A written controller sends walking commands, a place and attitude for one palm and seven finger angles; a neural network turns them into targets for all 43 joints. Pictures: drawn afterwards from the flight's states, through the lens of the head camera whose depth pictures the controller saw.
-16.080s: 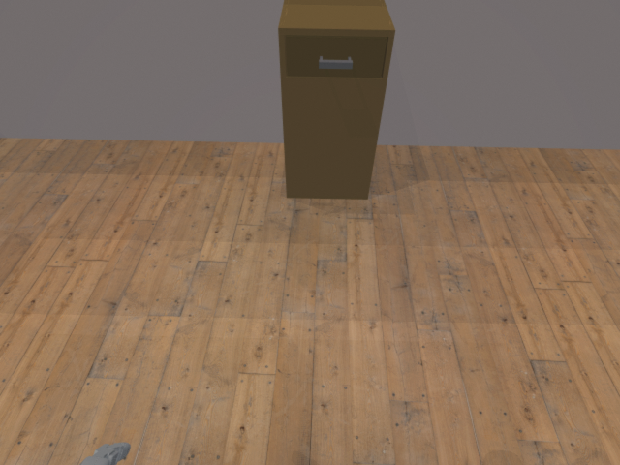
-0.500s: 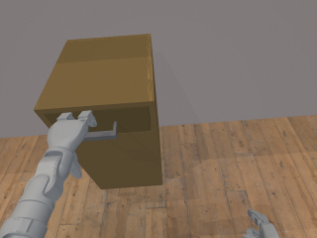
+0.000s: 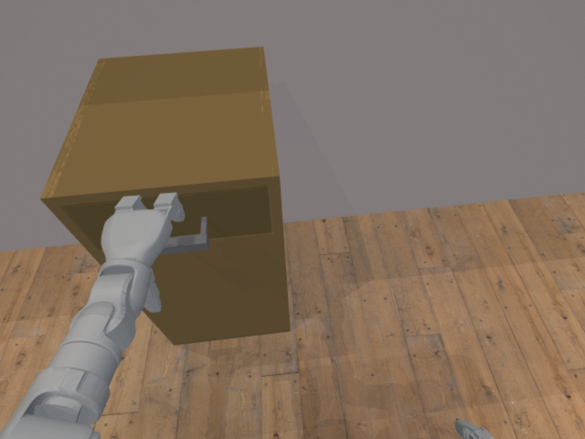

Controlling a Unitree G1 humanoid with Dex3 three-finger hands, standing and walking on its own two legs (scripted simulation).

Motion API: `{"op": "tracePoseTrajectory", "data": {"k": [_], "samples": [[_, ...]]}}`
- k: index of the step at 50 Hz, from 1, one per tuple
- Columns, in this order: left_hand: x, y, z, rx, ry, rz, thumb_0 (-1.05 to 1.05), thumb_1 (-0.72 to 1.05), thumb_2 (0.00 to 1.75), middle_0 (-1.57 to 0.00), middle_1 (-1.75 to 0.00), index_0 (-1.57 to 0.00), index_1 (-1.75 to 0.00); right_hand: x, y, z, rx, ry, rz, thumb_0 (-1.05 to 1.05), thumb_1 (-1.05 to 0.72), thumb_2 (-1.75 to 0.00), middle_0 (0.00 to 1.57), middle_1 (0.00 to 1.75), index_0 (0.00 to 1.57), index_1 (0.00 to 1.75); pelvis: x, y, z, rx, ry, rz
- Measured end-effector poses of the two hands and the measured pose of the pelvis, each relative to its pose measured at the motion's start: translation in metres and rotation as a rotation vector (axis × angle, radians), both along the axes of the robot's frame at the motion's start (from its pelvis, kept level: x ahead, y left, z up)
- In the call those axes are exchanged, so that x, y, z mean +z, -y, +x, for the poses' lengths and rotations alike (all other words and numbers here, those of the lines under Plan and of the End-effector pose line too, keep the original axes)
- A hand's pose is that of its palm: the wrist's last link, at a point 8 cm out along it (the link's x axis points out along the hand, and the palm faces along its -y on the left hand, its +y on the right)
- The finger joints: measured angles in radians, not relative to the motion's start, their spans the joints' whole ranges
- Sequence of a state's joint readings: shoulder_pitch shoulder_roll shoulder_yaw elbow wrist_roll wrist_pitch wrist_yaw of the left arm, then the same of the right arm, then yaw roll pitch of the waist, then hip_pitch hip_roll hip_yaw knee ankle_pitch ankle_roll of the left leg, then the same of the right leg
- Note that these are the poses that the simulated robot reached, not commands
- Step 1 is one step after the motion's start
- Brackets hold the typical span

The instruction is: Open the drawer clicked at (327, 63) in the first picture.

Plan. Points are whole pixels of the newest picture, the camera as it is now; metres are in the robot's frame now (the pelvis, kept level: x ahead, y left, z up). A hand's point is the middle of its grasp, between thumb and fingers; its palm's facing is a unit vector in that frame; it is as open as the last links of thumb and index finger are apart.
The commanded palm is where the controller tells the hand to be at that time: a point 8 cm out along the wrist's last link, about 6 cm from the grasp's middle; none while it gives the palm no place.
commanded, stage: move the hooked fingers above the handle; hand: left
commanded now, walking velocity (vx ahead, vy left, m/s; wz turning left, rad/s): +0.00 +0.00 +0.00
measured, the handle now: (176, 235) +0.46 +0.24 -0.07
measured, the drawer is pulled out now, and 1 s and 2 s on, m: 0.00 0.00 0.00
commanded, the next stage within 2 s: none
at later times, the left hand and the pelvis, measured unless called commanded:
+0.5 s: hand (171, 238) +0.42 +0.23 -0.02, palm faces -0.05 -0.04 -1.00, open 13.9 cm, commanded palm +0.40 +0.24 +0.04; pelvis +0.00 -0.01 -0.01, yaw -1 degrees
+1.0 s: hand (166, 239) +0.42 +0.23 -0.02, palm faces -0.04 -0.07 -1.00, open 13.9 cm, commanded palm +0.41 +0.25 +0.04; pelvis +0.00 +0.00 -0.02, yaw -1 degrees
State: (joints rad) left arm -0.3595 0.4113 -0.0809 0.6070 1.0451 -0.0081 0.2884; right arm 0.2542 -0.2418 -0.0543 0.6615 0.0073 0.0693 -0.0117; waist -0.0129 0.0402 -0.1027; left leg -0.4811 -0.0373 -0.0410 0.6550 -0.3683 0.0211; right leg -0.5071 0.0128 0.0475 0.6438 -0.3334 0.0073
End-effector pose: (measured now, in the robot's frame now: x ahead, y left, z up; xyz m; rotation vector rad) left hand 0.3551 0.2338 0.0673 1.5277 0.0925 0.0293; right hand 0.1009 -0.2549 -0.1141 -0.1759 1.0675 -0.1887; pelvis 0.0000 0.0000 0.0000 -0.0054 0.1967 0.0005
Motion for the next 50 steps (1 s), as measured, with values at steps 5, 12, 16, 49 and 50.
{"op": "tracePoseTrajectory", "data": {"k": [5,12,16,49,50], "samples": [[-0.003,0.005,0.013,-0.005,0.025,0.003,0.0,-0.49,0.3,-0.32,-1.2,-0.32,-1.2,-0.003,0.002,-0.006,-0.007,-0.012,-0.001,0.01,-0.91,-0.9,0.2,0.3,0.2,0.3,-0.003,0.0,-0.002,-0.003,-0.022,0.0],[-0.017,-0.004,0.028,0.058,-0.022,0.036,0.0,-0.49,0.3,-0.32,-1.2,-0.31,-1.2,-0.01,0.007,-0.023,-0.03,-0.061,0.001,0.01,-0.91,-0.9,0.2,0.3,0.2,0.3,-0.006,0.004,-0.004,-0.011,-0.057,0.0],[-0.022,-0.002,0.034,0.046,-0.04,0.03,0.0,-0.49,0.3,-0.32,-1.2,-0.31,-1.2,-0.013,0.012,-0.036,-0.045,-0.105,-0.01,0.01,-0.91,-0.9,0.2,0.3,0.2,0.3,-0.008,0.006,-0.003,-0.01,-0.074,-0.002],[-0.031,-0.003,0.047,-0.027,-0.01,-0.023,0.0,-0.49,0.3,-0.33,-1.21,-0.32,-1.2,-0.013,0.017,-0.05,-0.063,-0.149,-0.063,0.01,-0.91,-0.9,0.2,0.3,0.2,0.3,-0.016,0.0,-0.005,-0.003,-0.117,-0.017],[-0.032,-0.003,0.047,-0.026,0.003,-0.024,0.0,-0.49,0.3,-0.34,-1.22,-0.31,-1.2,-0.014,0.016,-0.051,-0.062,-0.15,-0.059,0.01,-0.91,-0.9,0.2,0.3,0.2,0.3,-0.016,-0.001,-0.005,-0.005,-0.119,-0.017]]}}
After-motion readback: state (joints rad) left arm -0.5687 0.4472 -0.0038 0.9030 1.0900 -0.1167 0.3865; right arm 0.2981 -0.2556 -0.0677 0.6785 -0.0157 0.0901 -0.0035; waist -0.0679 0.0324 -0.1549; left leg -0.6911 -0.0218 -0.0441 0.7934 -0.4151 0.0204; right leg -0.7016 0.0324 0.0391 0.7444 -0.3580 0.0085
